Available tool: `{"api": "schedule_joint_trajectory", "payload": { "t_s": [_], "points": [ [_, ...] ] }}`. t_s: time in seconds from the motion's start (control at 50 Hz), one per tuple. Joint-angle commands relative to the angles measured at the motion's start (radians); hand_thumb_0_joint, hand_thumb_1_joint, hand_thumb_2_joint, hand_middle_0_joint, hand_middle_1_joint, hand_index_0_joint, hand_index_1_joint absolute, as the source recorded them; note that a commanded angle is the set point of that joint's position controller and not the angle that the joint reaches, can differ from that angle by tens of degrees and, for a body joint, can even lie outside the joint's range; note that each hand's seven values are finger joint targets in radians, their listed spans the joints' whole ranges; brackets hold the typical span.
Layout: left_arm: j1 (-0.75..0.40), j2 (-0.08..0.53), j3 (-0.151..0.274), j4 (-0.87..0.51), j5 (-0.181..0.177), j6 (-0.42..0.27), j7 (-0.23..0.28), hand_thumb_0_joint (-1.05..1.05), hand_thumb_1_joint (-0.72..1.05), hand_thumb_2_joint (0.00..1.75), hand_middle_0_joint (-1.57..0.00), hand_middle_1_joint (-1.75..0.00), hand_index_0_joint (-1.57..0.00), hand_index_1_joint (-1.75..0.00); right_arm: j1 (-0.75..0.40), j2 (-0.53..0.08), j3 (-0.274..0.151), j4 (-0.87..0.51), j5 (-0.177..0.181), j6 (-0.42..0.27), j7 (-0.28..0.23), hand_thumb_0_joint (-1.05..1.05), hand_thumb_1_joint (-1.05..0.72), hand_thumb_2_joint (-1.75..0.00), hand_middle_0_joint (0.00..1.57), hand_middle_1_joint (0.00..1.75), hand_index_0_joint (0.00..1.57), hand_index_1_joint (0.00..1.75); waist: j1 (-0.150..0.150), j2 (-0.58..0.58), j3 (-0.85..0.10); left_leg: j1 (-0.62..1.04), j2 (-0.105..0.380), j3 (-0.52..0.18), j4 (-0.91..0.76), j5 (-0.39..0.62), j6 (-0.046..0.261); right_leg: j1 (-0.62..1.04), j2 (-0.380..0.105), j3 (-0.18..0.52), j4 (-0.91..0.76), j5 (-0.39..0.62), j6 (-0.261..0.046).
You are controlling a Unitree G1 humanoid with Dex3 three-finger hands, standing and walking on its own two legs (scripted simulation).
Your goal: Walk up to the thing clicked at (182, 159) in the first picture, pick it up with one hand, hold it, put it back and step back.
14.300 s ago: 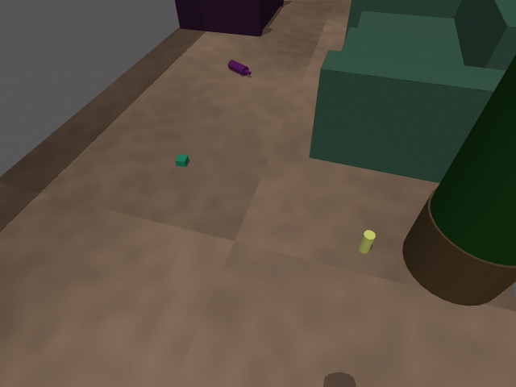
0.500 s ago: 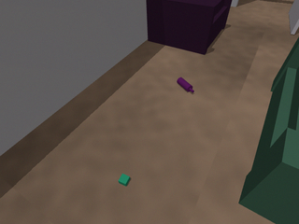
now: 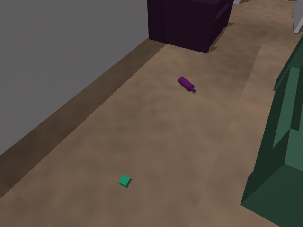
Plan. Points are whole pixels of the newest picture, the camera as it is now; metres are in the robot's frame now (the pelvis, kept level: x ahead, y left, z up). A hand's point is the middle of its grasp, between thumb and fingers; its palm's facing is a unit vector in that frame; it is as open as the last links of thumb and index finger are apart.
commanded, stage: stand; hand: left
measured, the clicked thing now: (124, 181) +0.56 +0.24 -0.76
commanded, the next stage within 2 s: walk up in 1.26 s
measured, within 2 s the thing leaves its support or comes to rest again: neither
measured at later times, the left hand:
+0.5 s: hand out of the picture +0.09 +0.26 -0.16, palm faces -0.02 -0.94 -0.35, open 7.4 cm
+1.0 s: hand out of the picture +0.09 +0.26 -0.16, palm faces -0.02 -0.94 -0.35, open 7.4 cm
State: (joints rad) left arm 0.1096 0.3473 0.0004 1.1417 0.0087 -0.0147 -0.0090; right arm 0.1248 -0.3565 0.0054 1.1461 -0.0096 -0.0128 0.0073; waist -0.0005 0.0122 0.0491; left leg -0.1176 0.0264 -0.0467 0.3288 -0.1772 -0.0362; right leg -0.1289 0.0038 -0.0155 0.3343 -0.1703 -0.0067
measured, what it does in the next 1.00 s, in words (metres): stands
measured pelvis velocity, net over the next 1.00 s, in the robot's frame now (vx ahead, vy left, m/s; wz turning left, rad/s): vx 0.02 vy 0.01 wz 0.00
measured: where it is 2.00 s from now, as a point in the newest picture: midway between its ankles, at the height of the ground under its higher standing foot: outside the picture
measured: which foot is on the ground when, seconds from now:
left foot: down 0.00-1.00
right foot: down 0.00-1.00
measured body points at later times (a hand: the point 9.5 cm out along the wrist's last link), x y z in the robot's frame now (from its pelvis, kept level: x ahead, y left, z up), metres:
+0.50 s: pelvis +0.02 +0.01 +0.00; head +0.03 +0.00 +0.45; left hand +0.09 +0.31 -0.13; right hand +0.09 -0.30 -0.13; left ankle +0.00 +0.14 -0.75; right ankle +0.01 -0.11 -0.75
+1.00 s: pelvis +0.02 +0.01 +0.00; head +0.03 +0.01 +0.45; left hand +0.09 +0.31 -0.13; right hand +0.10 -0.29 -0.13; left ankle +0.00 +0.14 -0.75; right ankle +0.01 -0.11 -0.75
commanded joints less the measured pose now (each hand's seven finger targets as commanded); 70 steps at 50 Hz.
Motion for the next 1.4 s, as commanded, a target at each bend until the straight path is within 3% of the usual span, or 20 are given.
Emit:
{"api": "schedule_joint_trajectory", "payload": {
  "t_s": [0.0, 0.08, 0.16, 0.22, 0.42, 0.48, 0.62, 0.72, 1.22, 1.24, 1.26, 1.28, 1.3, 1.32, 1.34, 1.36, 1.38],
  "points": [
    [-0.044, 0.223, 0.038, -0.058, -0.005, -0.021, 0.013, 0.0, 0.9, 0.9, -0.2, -0.3, -0.2, -0.3, -0.038, -0.21, -0.032, -0.06, 0.004, -0.018, -0.013, 0.0, -0.9, -0.9, 0.2, 0.3, 0.2, 0.3, 0.002, -0.014, -0.081, -0.008, 0.094, -0.069, -0.041, 0.125, 0.046, 0.04, -0.131, 0.107, -0.054, 0.125, -0.014],
    [-0.05, 0.231, 0.039, -0.055, -0.002, -0.019, 0.014, 0.0, 0.9, 0.9, -0.2, -0.3, -0.2, -0.3, -0.033, -0.206, -0.032, -0.061, 0.002, -0.012, -0.013, 0.0, -0.9, -0.9, 0.2, 0.3, 0.2, 0.3, -0.003, -0.023, -0.048, -0.035, 0.089, -0.069, -0.05, 0.034, 0.05, 0.016, -0.128, 0.11, -0.076, 0.014, -0.013],
    [-0.039, 0.228, 0.039, -0.06, -0.003, -0.024, 0.014, 0.0, 0.9, 0.9, -0.2, -0.3, -0.2, -0.3, -0.033, -0.207, -0.031, -0.064, 0.002, -0.016, -0.012, 0.0, -0.9, -0.9, 0.2, 0.3, 0.2, 0.3, -0.001, -0.014, -0.075, -0.007, 0.093, -0.067, -0.04, 0.123, 0.046, 0.036, -0.133, 0.107, -0.061, 0.125, -0.012],
    [-0.045, 0.228, 0.04, -0.059, -0.003, -0.021, 0.015, 0.0, 0.9, 0.9, -0.2, -0.3, -0.2, -0.3, -0.039, -0.212, -0.033, -0.064, 0.002, -0.014, -0.014, 0.0, -0.9, -0.9, 0.2, 0.3, 0.2, 0.3, 0.0, -0.012, -0.066, -0.01, 0.094, -0.067, -0.041, 0.098, 0.049, 0.027, -0.131, 0.108, -0.065, 0.095, -0.012],
    [-0.041, 0.226, 0.04, -0.062, -0.004, -0.02, 0.016, 0.0, 0.9, 0.9, -0.2, -0.3, -0.2, -0.3, -0.037, -0.207, -0.034, -0.068, 0.003, -0.016, -0.017, 0.0, -0.9, -0.9, 0.2, 0.3, 0.2, 0.3, -0.001, -0.013, -0.093, 0.008, 0.098, -0.064, -0.045, 0.167, 0.045, 0.057, -0.13, 0.095, -0.046, 0.165, -0.013],
    [-0.045, 0.221, 0.041, -0.061, -0.005, -0.019, 0.017, 0.0, 0.9, 0.9, -0.2, -0.3, -0.2, -0.3, -0.048, -0.214, -0.036, -0.069, 0.004, -0.017, -0.019, 0.0, -0.9, -0.9, 0.2, 0.3, 0.2, 0.3, 0.001, -0.004, -0.105, 0.021, 0.104, -0.062, -0.036, 0.228, 0.047, 0.08, -0.136, 0.095, -0.033, 0.23, -0.014],
    [-0.043, 0.223, 0.043, -0.057, -0.003, -0.017, 0.019, 0.0, 0.9, 0.9, -0.2, -0.3, -0.2, -0.3, -0.047, -0.208, -0.036, -0.072, 0.005, -0.013, -0.019, 0.0, -0.9, -0.9, 0.2, 0.3, 0.2, 0.3, 0.002, -0.021, -0.069, 0.01, 0.097, -0.065, -0.05, 0.17, 0.049, 0.06, -0.13, 0.091, -0.054, 0.166, -0.008],
    [-0.039, 0.218, 0.044, -0.061, -0.005, -0.021, 0.02, 0.0, 0.9, 0.9, -0.2, -0.3, -0.2, -0.3, -0.048, -0.211, -0.037, -0.079, 0.005, -0.014, -0.019, 0.0, -0.9, -0.9, 0.2, 0.3, 0.2, 0.3, 0.001, -0.012, -0.088, 0.031, 0.099, -0.062, -0.037, 0.228, 0.049, 0.077, -0.135, 0.091, -0.045, 0.234, -0.011],
    [-0.028, 0.219, 0.045, -0.066, -0.001, -0.016, 0.019, 0.0, 0.9, 0.9, -0.2, -0.3, -0.2, -0.3, -0.045, -0.214, -0.04, -0.084, 0.004, -0.013, -0.018, 0.0, -0.9, -0.9, 0.2, 0.3, 0.2, 0.3, 0.003, -0.007, -0.071, 0.017, 0.094, -0.063, -0.055, 0.145, 0.055, 0.058, -0.132, 0.095, -0.059, 0.146, -0.013],
    [0.039, 0.273, 0.089, -0.101, 0.005, -0.026, 0.002, 0.0, 0.9, 0.9, -0.2, -0.3, -0.2, -0.3, 0.01, -0.252, -0.081, -0.127, -0.012, -0.014, 0.003, 0.0, -0.9, -0.9, 0.2, 0.3, 0.2, 0.3, 0.014, -0.017, -0.129, -0.009, 0.022, -0.023, 0.028, -0.269, 0.106, 0.116, -0.074, 0.092, -0.018, -0.285, -0.05],
    [0.088, 0.288, 0.101, -0.094, 0.016, -0.027, -0.003, 0.0, 0.9, 0.9, -0.2, -0.3, -0.2, -0.3, 0.001, -0.253, -0.085, -0.137, -0.024, -0.01, 0.011, 0.0, -0.9, -0.9, 0.2, 0.3, 0.2, 0.3, 0.043, -0.025, -0.061, -0.154, 0.015, -0.026, 0.07, -0.44, 0.11, 0.112, -0.114, 0.166, -0.04, -0.485, -0.083],
    [0.113, 0.31, 0.114, -0.09, 0.021, -0.026, -0.004, 0.0, 0.9, 0.9, -0.2, -0.3, -0.2, -0.3, -0.032, -0.24, -0.083, -0.156, -0.029, -0.005, 0.016, 0.0, -0.9, -0.9, 0.2, 0.3, 0.2, 0.3, 0.065, -0.067, 0.022, -0.306, -0.019, 0.007, 0.144, -0.457, 0.091, 0.123, -0.163, 0.256, -0.1, -0.594, -0.111],
    [0.126, 0.338, 0.129, -0.102, 0.024, -0.028, -0.003, 0.0, 0.9, 0.9, -0.2, -0.3, -0.2, -0.3, -0.049, -0.218, -0.087, -0.182, -0.032, 0.0, 0.023, 0.0, -0.9, -0.9, 0.2, 0.3, 0.2, 0.3, 0.076, -0.176, 0.078, -0.364, -0.039, 0.062, 0.357, -0.348, 0.074, 0.065, -0.289, 0.395, -0.22, -0.669, -0.164],
    [0.111, 0.352, 0.139, -0.133, 0.029, -0.036, -0.001, 0.0, 0.9, 0.9, -0.2, -0.3, -0.2, -0.3, -0.055, -0.224, -0.093, -0.203, -0.038, 0.002, 0.028, 0.0, -0.9, -0.9, 0.2, 0.3, 0.2, 0.3, 0.074, -0.169, 0.128, -0.429, 0.015, 0.015, 0.469, -0.304, 0.064, 0.037, -0.375, 0.473, -0.255, -0.636, -0.224],
    [0.109, 0.338, 0.14, -0.148, 0.028, -0.044, 0.001, 0.0, 0.9, 0.9, -0.2, -0.3, -0.2, -0.3, -0.028, -0.228, -0.097, -0.205, -0.036, -0.005, 0.03, 0.0, -0.9, -0.9, 0.2, 0.3, 0.2, 0.3, 0.066, -0.132, 0.137, -0.469, 0.054, -0.019, 0.454, -0.283, 0.062, 0.083, -0.376, 0.46, -0.233, -0.519, -0.244],
    [0.13, 0.327, 0.141, -0.156, 0.03, -0.048, 0.0, 0.0, 0.9, 0.9, -0.2, -0.3, -0.2, -0.3, -0.039, -0.23, -0.099, -0.217, -0.033, -0.015, 0.035, 0.0, -0.9, -0.9, 0.2, 0.3, 0.2, 0.3, 0.074, -0.117, 0.123, -0.476, 0.062, -0.023, 0.43, -0.286, 0.07, 0.12, -0.364, 0.433, -0.217, -0.41, -0.252],
    [0.128, 0.319, 0.14, -0.165, 0.03, -0.052, 0.0, 0.0, 0.9, 0.9, -0.2, -0.3, -0.2, -0.3, -0.028, -0.224, -0.101, -0.225, -0.033, -0.022, 0.039, 0.0, -0.9, -0.9, 0.2, 0.3, 0.2, 0.3, 0.065, -0.118, 0.095, -0.459, 0.07, -0.024, 0.415, -0.291, 0.067, 0.145, -0.338, 0.379, -0.198, -0.319, -0.24]
  ]
}}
